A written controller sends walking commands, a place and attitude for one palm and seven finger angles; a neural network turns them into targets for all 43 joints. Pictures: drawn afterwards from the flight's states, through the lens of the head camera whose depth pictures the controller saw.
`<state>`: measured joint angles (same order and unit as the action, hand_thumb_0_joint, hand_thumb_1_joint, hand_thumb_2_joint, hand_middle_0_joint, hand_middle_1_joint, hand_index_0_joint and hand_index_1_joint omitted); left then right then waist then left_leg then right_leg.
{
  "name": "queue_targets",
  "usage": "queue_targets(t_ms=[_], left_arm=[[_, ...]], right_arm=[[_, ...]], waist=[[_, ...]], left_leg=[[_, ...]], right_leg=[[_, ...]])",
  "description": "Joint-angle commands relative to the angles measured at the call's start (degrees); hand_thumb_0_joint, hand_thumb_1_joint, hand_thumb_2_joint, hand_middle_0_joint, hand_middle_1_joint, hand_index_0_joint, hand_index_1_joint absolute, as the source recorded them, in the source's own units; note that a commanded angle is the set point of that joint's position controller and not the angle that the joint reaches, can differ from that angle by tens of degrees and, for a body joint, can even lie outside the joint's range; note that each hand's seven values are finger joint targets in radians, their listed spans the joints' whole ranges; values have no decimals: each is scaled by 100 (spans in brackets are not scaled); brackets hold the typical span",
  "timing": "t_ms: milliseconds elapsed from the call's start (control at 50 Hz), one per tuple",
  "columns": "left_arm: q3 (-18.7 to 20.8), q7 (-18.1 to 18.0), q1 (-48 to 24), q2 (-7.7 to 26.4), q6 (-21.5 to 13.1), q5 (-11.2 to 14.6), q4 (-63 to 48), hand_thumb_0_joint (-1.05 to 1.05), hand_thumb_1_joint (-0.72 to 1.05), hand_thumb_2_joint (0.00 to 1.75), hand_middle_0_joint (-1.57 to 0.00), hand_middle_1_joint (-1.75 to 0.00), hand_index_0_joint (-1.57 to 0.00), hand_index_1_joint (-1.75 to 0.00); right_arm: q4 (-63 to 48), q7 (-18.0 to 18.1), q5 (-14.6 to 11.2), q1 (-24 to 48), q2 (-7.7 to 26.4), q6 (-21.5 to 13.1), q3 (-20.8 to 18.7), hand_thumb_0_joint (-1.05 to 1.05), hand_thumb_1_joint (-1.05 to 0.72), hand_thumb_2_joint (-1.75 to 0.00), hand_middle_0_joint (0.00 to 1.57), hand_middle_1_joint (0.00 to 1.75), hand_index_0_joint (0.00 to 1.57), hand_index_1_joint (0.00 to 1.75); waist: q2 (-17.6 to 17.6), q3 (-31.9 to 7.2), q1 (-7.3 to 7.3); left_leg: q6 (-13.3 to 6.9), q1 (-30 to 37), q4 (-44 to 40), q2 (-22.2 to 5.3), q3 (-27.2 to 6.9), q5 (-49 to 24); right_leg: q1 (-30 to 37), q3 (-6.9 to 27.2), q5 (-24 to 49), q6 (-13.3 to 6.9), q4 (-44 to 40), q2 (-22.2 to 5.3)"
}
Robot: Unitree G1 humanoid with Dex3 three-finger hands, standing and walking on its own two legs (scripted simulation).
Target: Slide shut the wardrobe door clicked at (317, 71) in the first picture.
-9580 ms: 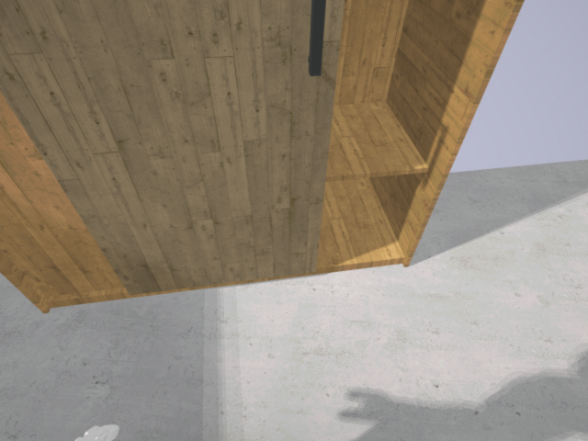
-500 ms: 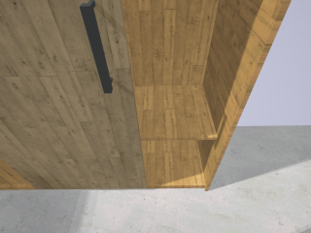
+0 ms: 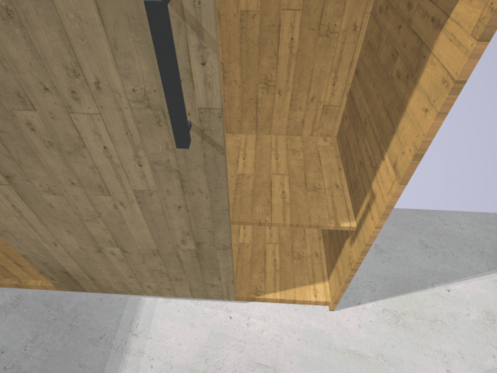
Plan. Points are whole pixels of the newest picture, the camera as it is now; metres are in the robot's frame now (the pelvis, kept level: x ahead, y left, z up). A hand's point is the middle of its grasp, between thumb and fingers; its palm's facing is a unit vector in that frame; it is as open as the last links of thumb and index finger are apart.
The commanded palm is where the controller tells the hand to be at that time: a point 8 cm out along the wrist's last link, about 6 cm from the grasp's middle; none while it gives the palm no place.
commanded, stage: come to a stop and stand still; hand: left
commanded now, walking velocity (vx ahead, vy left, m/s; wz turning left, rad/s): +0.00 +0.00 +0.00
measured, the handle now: (175, 78) +0.49 +0.16 +0.24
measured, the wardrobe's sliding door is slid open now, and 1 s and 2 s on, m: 0.38 0.38 0.38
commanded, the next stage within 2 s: look again from close up in 0.24 s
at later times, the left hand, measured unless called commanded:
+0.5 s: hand out of the picture -0.01 +0.21 -0.18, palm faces -0.01 -0.98 -0.21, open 7.4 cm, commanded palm none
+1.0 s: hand out of the picture -0.04 +0.24 -0.18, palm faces -0.02 -0.98 -0.22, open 7.4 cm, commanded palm none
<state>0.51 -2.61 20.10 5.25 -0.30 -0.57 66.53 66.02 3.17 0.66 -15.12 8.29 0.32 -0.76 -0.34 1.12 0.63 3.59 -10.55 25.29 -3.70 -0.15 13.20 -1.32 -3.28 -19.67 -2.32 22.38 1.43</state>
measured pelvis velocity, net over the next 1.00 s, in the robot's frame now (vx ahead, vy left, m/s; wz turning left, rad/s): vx -0.02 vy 0.06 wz -0.03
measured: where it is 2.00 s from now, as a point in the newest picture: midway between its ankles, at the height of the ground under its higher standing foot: outside the picture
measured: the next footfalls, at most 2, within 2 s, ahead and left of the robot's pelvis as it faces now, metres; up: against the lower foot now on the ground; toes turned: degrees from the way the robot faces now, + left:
none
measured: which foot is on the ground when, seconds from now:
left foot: down 0.00-1.00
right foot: down 0.00-1.00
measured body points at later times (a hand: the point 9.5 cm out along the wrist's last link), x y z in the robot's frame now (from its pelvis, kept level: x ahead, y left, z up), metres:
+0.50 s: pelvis -0.01 +0.04 -0.01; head +0.02 +0.04 +0.44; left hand -0.01 +0.26 -0.16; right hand +0.00 -0.19 -0.17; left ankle +0.01 +0.16 -0.74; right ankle -0.08 -0.08 -0.74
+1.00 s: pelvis -0.02 +0.06 +0.00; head -0.01 +0.06 +0.45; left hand -0.04 +0.29 -0.16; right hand -0.02 -0.17 -0.16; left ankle +0.01 +0.16 -0.74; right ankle -0.08 -0.08 -0.74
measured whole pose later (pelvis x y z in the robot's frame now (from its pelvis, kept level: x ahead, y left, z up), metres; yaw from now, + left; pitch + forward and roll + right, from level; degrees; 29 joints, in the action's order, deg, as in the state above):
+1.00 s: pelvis -0.02 +0.06 +0.00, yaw -2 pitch +0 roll +0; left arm -0.4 -1.8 19.2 10.4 0.0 -1.3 62.2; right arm 61.9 0.6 0.7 -15.8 9.7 -0.7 0.2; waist 0.4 1.0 0.5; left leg -1.7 -16.1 27.9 0.7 3.2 12.4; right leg -8.8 -0.3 -19.6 2.1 27.9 -3.1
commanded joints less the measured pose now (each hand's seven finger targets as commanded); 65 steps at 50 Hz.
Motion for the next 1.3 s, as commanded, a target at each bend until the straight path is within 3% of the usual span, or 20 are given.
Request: queue_targets(t_ms=[0,60,300,320,340,360,380,400,420,460,500,540,580,640,720,780,960,1080,1100,1280], left_arm=[[84,-38,492,637,-55,21,-77,0,90,90,-20,-30,-20,-30],[89,-26,427,682,-52,23,-108,0,90,90,-20,-30,-20,-30],[88,-6,274,823,-54,34,-181,0,90,90,-20,-30,-20,-30],[44,-211,655,935,-314,-123,-177,0,90,90,-20,-30,-20,-30],[114,-175,370,1221,-354,-101,-474,0,90,90,-20,-30,-20,-30],[68,-126,147,1123,-343,-78,-575,0,90,90,-20,-30,-20,-30],[52,-118,95,1124,-340,-64,-605,0,90,90,-20,-30,-20,-30],[66,-112,-1,1100,-314,-32,-723,0,90,90,-20,-30,-20,-30],[83,-115,67,1019,-275,-13,-786,0,90,90,-20,-30,-20,-30],[54,-104,217,869,-195,0,-787,0,90,90,-20,-30,-20,-30],[49,-72,214,908,-148,-1,-747,0,90,90,-20,-30,-20,-30],[41,-51,160,927,-89,-15,-762,0,90,90,-20,-30,-20,-30],[29,-29,84,930,-48,-26,-770,0,90,90,-20,-30,-20,-30],[35,-2,89,981,-14,-36,-790,0,90,90,-20,-30,-20,-30],[26,33,134,1018,12,-55,-778,0,90,90,-20,-30,-20,-30],[19,50,179,1034,-6,-54,-750,0,90,90,-20,-30,-20,-30],[-6,49,239,1067,-84,-34,-586,0,90,90,-20,-30,-20,-30],[-28,34,345,1033,-96,-31,-445,0,90,90,-20,-30,-20,-30],[-31,32,369,1040,-106,-33,-427,0,90,90,-20,-30,-20,-30],[-30,16,365,1013,-115,-22,-393,0,90,90,-20,-30,-20,-30]], right_arm=[[-110,14,-26,-384,339,-54,-9,0,-90,-90,20,30,20,30],[-141,9,-16,-360,402,-72,2,0,-90,-90,20,30,20,30],[-166,-27,-26,-323,494,-100,11,0,-90,-90,20,30,20,30],[-633,-156,-46,378,691,-213,0,0,-90,-90,20,30,20,30],[-861,-208,-27,40,321,-158,6,0,-90,-90,20,30,20,30],[-798,-180,5,-139,355,-142,-31,0,-90,-90,20,30,20,30],[-727,-199,-12,-381,328,-147,-9,0,-90,-90,20,30,20,30],[-719,-216,17,-575,500,-172,0,0,-90,-90,20,30,20,30],[-724,-206,20,-631,603,-210,-10,0,-90,-90,20,30,20,30],[-733,-154,18,-526,750,-235,-24,0,-90,-90,20,30,20,30],[-793,-128,13,-385,760,-225,-4,0,-90,-90,20,30,20,30],[-839,-136,1,-267,730,-202,-2,0,-90,-90,20,30,20,30],[-826,-155,6,-258,726,-186,-7,0,-90,-90,20,30,20,30],[-809,-177,21,-245,783,-188,-15,0,-90,-90,20,30,20,30],[-806,-194,17,-157,869,-167,-37,0,-90,-90,20,30,20,30],[-785,-203,10,-162,873,-170,-37,0,-90,-90,20,30,20,30],[-603,-191,-26,-231,831,-225,0,0,-90,-90,20,30,20,30],[-486,-179,-41,-183,788,-221,20,0,-90,-90,20,30,20,30],[-466,-177,-51,-187,754,-210,22,0,-90,-90,20,30,20,30],[-391,-159,-38,-137,733,-211,42,0,-90,-90,20,30,20,30]], waist=[[170,434,-57],[15,404,-54],[147,298,-16],[335,628,213],[691,418,-165],[217,274,-245],[501,14,-317],[76,-266,-305],[-17,-514,-254],[-451,-551,-128],[-505,-292,-46],[-136,187,-35],[63,417,-49],[-183,487,-17],[-164,518,40],[-149,366,27],[59,38,-33],[69,152,-20],[208,169,-14],[62,94,-23]], left_leg=[[-368,369,-102,-204,-38,-1572],[-377,397,-176,-210,-78,-1680],[-415,367,-299,-191,-158,-1638],[-300,-294,1220,-102,241,-1394],[-422,-755,1190,84,79,409],[-484,-665,981,101,193,492],[-460,-508,722,43,206,86],[-547,-290,575,54,105,-706],[-627,-162,585,-115,-119,-1579],[-709,86,608,-355,-286,-2503],[-769,-116,483,-346,-392,-2314],[-720,-443,309,-240,-376,-1488],[-702,-579,59,-194,-411,-730],[-723,-651,-301,-215,-532,-85],[-746,-825,-725,-257,-685,864],[-719,-668,-777,-239,-643,897],[-665,-84,-339,-162,-310,-480],[-644,-14,-277,-157,-235,-758],[-647,-37,-233,-157,-223,-741],[-605,49,-146,-148,-181,-1118]], right_leg=[[-718,434,2603,110,-398,-730],[-682,445,2418,96,-391,-735],[-521,377,2107,112,-428,-769],[-1072,1022,4918,434,-454,-1126],[-621,902,5560,180,-31,-1331],[-547,774,5364,-41,167,-1314],[-519,564,4525,-94,263,-1095],[-433,384,3944,-89,609,-875],[-482,318,2968,-49,763,-682],[-714,285,1746,-1,709,-517],[-799,306,1211,24,605,-476],[-1010,378,915,24,463,-506],[-1181,389,454,45,379,-506],[-1251,366,18,69,386,-472],[-1220,322,-183,95,365,-464],[-1237,371,-103,99,273,-524],[-1219,510,607,130,78,-675],[-1240,536,824,145,2,-718],[-1211,534,836,145,-37,-714],[-1089,549,1265,135,-12,-738]])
